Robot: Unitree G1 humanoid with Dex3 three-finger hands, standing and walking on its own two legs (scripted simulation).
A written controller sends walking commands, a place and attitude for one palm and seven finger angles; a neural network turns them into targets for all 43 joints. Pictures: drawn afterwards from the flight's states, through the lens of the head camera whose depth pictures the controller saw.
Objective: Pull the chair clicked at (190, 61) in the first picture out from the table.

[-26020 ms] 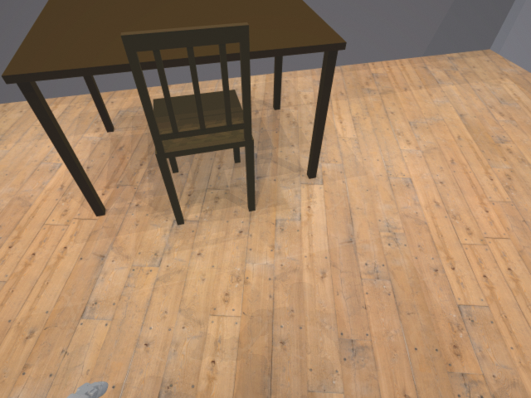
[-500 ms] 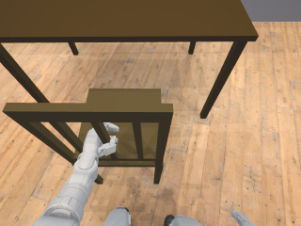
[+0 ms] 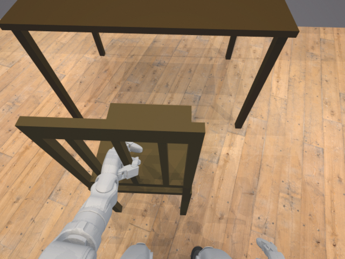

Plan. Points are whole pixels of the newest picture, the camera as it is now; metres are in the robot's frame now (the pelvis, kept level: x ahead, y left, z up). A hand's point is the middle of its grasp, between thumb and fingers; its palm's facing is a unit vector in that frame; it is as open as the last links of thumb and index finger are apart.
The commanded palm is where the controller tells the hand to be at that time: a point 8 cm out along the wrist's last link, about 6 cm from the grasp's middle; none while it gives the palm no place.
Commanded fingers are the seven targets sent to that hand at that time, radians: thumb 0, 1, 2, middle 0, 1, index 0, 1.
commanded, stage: step backward, pulling the chair out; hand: left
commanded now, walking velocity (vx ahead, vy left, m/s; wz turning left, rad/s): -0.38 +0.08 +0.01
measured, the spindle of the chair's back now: (128, 163) +0.35 +0.14 -0.08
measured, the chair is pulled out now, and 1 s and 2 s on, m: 0.43 0.63 0.63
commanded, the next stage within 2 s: stop walking, hand still on the chair in 0.40 s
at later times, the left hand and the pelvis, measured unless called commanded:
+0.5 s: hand (129, 214) +0.22 +0.11 -0.06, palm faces -0.02 -0.99 -0.14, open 5.1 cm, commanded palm +0.20 +0.17 -0.05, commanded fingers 0.00 0.90 0.90 -0.50 -1.45 -0.50 -1.45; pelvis -0.12 +0.00 +0.00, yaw -1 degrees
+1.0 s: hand (118, 255) +0.13 +0.13 -0.06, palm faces -0.07 -0.99 -0.12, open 5.1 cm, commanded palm +0.12 +0.18 -0.05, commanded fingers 0.00 0.90 0.90 -0.50 -1.45 -0.50 -1.45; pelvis -0.13 +0.02 +0.01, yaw -2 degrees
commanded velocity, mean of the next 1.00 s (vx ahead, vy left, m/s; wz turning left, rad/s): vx -0.08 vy -0.02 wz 0.00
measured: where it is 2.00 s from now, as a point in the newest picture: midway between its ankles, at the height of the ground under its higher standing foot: outside the picture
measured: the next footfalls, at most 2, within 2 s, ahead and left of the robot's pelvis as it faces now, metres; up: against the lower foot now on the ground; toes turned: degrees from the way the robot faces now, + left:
left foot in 0.18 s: -0.02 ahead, +0.15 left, +0.00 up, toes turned +1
right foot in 0.36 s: -0.04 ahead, -0.11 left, +0.00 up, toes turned -2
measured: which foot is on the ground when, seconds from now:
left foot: up 0.00-0.16, down 0.18-0.44, up 0.46-0.62, down 0.64-1.00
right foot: down 0.00-0.20, up 0.22-0.34, down 0.36-1.00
